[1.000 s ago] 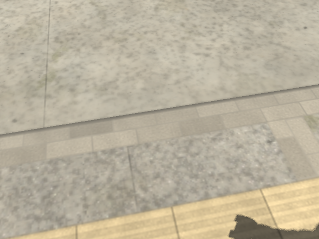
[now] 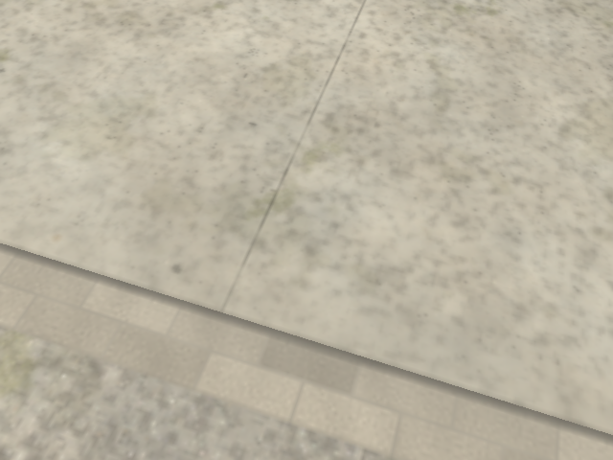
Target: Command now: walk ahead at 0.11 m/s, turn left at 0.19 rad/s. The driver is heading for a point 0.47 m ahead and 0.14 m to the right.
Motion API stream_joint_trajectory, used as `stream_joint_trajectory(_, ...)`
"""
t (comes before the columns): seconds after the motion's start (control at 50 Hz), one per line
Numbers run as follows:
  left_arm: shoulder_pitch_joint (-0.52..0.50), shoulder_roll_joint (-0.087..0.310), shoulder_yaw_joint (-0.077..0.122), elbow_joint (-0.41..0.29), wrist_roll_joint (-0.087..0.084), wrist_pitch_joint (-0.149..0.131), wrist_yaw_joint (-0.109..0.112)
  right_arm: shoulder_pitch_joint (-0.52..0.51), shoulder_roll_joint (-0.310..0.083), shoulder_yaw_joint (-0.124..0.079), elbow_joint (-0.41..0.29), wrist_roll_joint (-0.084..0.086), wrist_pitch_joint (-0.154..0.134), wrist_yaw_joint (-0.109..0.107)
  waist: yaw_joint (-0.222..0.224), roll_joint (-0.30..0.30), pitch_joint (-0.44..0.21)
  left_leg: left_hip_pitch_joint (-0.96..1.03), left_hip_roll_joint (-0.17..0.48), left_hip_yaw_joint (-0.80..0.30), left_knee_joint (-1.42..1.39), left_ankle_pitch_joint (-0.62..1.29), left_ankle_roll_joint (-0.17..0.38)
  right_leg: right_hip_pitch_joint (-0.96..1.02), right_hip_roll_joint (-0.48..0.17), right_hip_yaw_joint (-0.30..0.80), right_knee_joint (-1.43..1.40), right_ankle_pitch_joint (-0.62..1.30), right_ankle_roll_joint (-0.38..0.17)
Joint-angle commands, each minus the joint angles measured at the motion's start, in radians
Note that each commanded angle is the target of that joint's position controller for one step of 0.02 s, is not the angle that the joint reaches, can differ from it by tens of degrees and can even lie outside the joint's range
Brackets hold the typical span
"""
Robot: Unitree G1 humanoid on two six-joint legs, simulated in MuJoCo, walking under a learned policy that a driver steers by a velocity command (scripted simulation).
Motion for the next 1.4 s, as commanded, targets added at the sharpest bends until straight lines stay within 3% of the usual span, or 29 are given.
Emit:
stream_joint_trajectory(0.02,0.018,0.063,0.004,-0.045,-0.004,-0.006,0.000,0.077,-0.096,-0.010,-0.034,-0.011,-0.007,-0.014,-0.004,0.126,-0.125,0.171,0.295,-0.115,0.017,0.886,-0.004,0.019,0.015,-0.031,-0.080,0.040,-0.023)
stream_joint_trajectory(0.08,0.029,0.054,-0.008,-0.027,-0.010,-0.012,-0.003,0.065,-0.076,0.010,-0.021,-0.025,-0.010,-0.021,-0.003,0.123,-0.106,0.158,0.304,-0.079,0.021,0.901,-0.006,0.141,0.040,-0.045,-0.201,0.008,-0.054)
stream_joint_trajectory(0.12,0.065,0.072,-0.006,-0.011,-0.015,-0.018,0.002,0.043,-0.101,0.010,-0.018,-0.028,-0.010,-0.024,0.013,0.126,-0.093,0.140,0.323,-0.073,0.061,0.952,-0.001,0.235,0.073,-0.052,-0.265,-0.061,-0.084)
stream_joint_trajectory(0.18,0.205,0.111,0.009,0.023,-0.010,-0.037,0.009,-0.016,-0.161,-0.007,-0.026,-0.002,-0.007,-0.037,0.099,0.083,-0.114,0.119,0.303,-0.046,0.271,0.947,-0.031,0.422,0.078,-0.019,-0.496,0.093,-0.145)
stream_joint_trajectory(0.2,0.281,0.174,0.025,0.030,-0.006,-0.046,0.014,-0.040,-0.166,-0.007,-0.064,0.000,-0.014,-0.038,0.122,-0.002,-0.187,-0.001,0.227,-0.009,0.457,0.658,-0.058,0.585,-0.057,0.160,-0.489,0.531,-0.207)
stream_joint_trajectory(0.22,0.251,0.234,0.038,0.014,-0.019,-0.037,0.008,0.022,-0.105,-0.002,-0.079,0.000,-0.007,-0.029,0.068,-0.185,-0.216,-0.229,0.021,0.099,0.740,-0.232,-0.123,0.685,-0.303,0.435,-0.487,1.049,-0.405)
stream_joint_trajectory(0.24,0.252,0.168,0.021,0.020,-0.042,-0.032,-0.004,0.041,-0.092,0.006,-0.064,-0.030,0.015,-0.025,0.045,-0.104,-0.255,-0.245,0.047,0.027,0.818,-0.435,-0.117,0.614,-0.331,0.505,-0.545,0.962,-0.451)
stream_joint_trajectory(0.28,0.156,0.148,0.027,-0.005,-0.025,-0.013,-0.008,-0.031,-0.105,0.000,-0.066,-0.034,0.033,-0.019,0.030,0.005,-0.100,-0.315,0.097,0.010,0.858,-0.339,-0.131,0.472,-0.201,0.375,-0.601,0.571,-0.381)
stream_joint_trajectory(0.34,0.128,0.140,0.031,-0.023,-0.016,0.006,-0.002,-0.066,-0.095,0.004,-0.090,-0.024,0.055,-0.004,0.020,-0.042,-0.112,-0.298,0.109,0.041,0.753,-0.239,-0.156,0.422,-0.071,0.292,-0.642,0.281,-0.288)
stream_joint_trajectory(0.52,0.164,0.190,0.070,-0.044,-0.004,0.033,-0.012,-0.144,-0.089,0.018,-0.141,-0.002,0.054,-0.020,0.076,-0.098,-0.138,-0.239,0.097,0.039,0.434,-0.233,-0.164,0.418,-0.045,0.437,-0.689,-0.123,-0.245)
stream_joint_trajectory(0.62,0.089,0.181,0.077,-0.068,-0.017,0.049,-0.022,0.006,-0.096,0.017,-0.118,0.007,0.025,-0.036,0.005,-0.108,-0.127,0.021,0.069,0.046,0.037,-0.126,-0.099,0.299,0.015,0.474,-0.667,-0.196,-0.146)
stream_joint_trajectory(0.64,0.096,0.150,0.070,-0.079,-0.026,0.045,-0.019,0.017,-0.152,0.004,-0.120,-0.004,0.019,-0.046,0.011,-0.031,-0.109,0.086,0.171,-0.055,-0.099,-0.172,-0.073,0.218,0.084,0.417,-0.593,-0.298,-0.085)
stream_joint_trajectory(0.66,0.133,0.087,0.057,-0.099,-0.040,0.039,-0.018,-0.020,-0.260,-0.018,-0.153,-0.018,0.020,-0.050,0.043,0.209,-0.133,0.121,0.453,-0.368,-0.193,-0.321,0.015,0.101,0.222,0.227,-0.323,-0.376,-0.036)
stream_joint_trajectory(0.68,0.114,0.151,0.073,-0.087,-0.005,0.032,-0.008,-0.140,-0.275,-0.022,-0.180,-0.037,0.024,-0.042,0.051,0.222,-0.043,-0.072,0.561,-0.435,-0.221,-0.232,0.094,0.043,0.240,0.089,-0.092,-0.368,-0.026)
stream_joint_trajectory(0.7,0.109,0.190,0.084,-0.077,0.007,0.030,-0.011,-0.146,-0.192,-0.002,-0.185,-0.037,0.020,-0.035,0.071,0.138,-0.046,-0.159,0.516,-0.353,-0.177,-0.080,0.105,0.141,0.184,0.110,0.055,-0.319,-0.028)
stream_joint_trajectory(0.74,0.187,0.158,0.079,-0.040,0.008,0.041,-0.023,-0.211,-0.123,0.018,-0.197,-0.023,0.012,-0.024,0.126,0.140,-0.061,-0.151,0.380,-0.153,-0.114,0.125,0.047,0.177,0.194,0.098,0.201,-0.228,-0.032)
stream_joint_trajectory(0.86,0.096,0.110,0.044,-0.057,-0.009,0.059,-0.028,-0.036,-0.140,0.013,-0.151,-0.016,0.002,-0.019,0.024,0.191,-0.091,0.122,0.377,-0.093,-0.012,0.459,0.079,0.110,0.175,0.082,0.053,-0.264,0.007)
stream_joint_trajectory(0.98,0.092,0.088,0.014,-0.041,-0.034,0.058,-0.007,-0.031,-0.172,0.005,-0.116,-0.019,0.016,-0.001,0.022,0.248,-0.112,0.069,0.364,-0.073,0.062,0.545,0.061,0.399,0.152,-0.039,-0.399,-0.249,-0.028)
stream_joint_trajectory(1.02,0.139,0.092,0.008,-0.013,-0.024,0.038,0.006,-0.027,-0.161,0.006,-0.100,-0.009,0.019,-0.002,0.056,0.194,-0.116,-0.018,0.345,-0.063,0.105,0.481,-0.011,0.583,0.106,0.001,-0.681,0.045,-0.054)
stream_joint_trajectory(1.04,0.150,0.141,0.012,-0.011,-0.005,0.022,0.015,-0.008,-0.127,0.016,-0.110,-0.006,0.011,0.001,0.040,0.105,-0.161,-0.110,0.318,-0.039,0.141,0.328,-0.062,0.714,-0.014,0.128,-0.687,0.118,-0.074)
stream_joint_trajectory(1.06,0.093,0.200,0.017,-0.018,-0.006,0.015,0.018,0.001,-0.059,0.035,-0.129,0.005,0.004,0.005,-0.007,-0.077,-0.133,-0.177,0.213,0.050,0.120,0.022,-0.104,0.678,-0.160,0.260,-0.618,0.430,-0.148)
stream_joint_trajectory(1.08,0.075,0.132,-0.002,-0.010,-0.016,0.008,0.011,-0.020,-0.072,0.038,-0.098,-0.004,0.016,-0.005,0.022,-0.063,-0.127,-0.068,0.219,0.064,0.074,-0.097,-0.114,0.578,-0.180,0.232,-0.589,0.435,-0.194)
stream_joint_trajectory(1.1,0.064,0.103,-0.013,-0.004,-0.015,0.002,0.007,-0.030,-0.076,0.038,-0.085,-0.013,0.021,-0.004,0.018,-0.077,-0.125,-0.036,0.205,0.065,0.050,-0.076,-0.112,0.562,-0.126,0.211,-0.609,0.214,-0.176)
stream_joint_trajectory(1.12,0.081,0.124,-0.005,0.009,-0.013,0.005,0.007,-0.059,-0.100,0.029,-0.079,-0.020,0.020,0.002,0.043,-0.101,-0.099,-0.053,0.173,0.092,0.089,-0.098,-0.107,0.549,-0.072,0.208,-0.633,-0.059,-0.164)
stream_joint_trajectory(1.16,0.161,0.180,0.014,0.042,-0.007,0.014,0.010,-0.102,-0.121,0.018,-0.092,-0.035,0.022,0.021,0.081,-0.158,0.009,-0.199,0.137,0.149,0.208,-0.204,-0.094,0.521,-0.097,0.300,-0.727,-0.453,-0.206)
stream_joint_trajectory(1.2,0.210,0.182,0.021,0.059,-0.001,0.013,0.003,-0.133,-0.102,0.020,-0.103,-0.033,0.015,0.032,0.108,-0.150,0.088,-0.324,0.152,0.136,0.317,-0.256,-0.081,0.521,-0.162,0.401,-0.798,-0.554,-0.261)
stream_joint_trajectory(1.28,0.200,0.164,0.025,0.070,-0.005,-0.027,-0.003,-0.140,-0.101,0.015,-0.110,-0.025,-0.018,0.048,0.080,-0.073,0.051,-0.396,0.197,0.103,0.389,-0.235,-0.072,0.616,-0.172,0.360,-0.809,-0.343,-0.291)
stream_joint_trajectory(1.34,0.169,0.168,0.032,0.075,-0.012,-0.045,-0.010,-0.119,-0.085,0.017,-0.102,-0.019,-0.026,0.051,0.051,-0.074,0.015,-0.202,0.172,0.142,0.249,-0.157,-0.069,0.523,-0.121,0.248,-0.772,-0.218,-0.264)
stream_joint_trajectory(1.4,0.143,0.141,0.026,0.074,-0.014,-0.052,-0.013,0.100,-0.106,0.000,-0.017,-0.022,-0.036,0.034,-0.055,0.026,-0.032,0.244,0.145,0.135,0.069,-0.066,-0.066,0.235,-0.041,0.148,-0.565,-0.210,-0.202)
